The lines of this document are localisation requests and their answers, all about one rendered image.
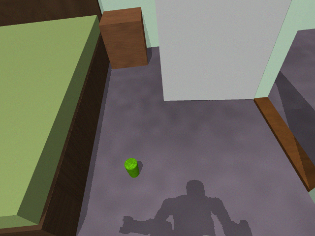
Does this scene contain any bed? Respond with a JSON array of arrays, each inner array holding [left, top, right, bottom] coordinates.
[[0, 0, 110, 236]]

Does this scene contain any cup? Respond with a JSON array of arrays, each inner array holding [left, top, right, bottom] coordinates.
[[124, 158, 139, 178]]

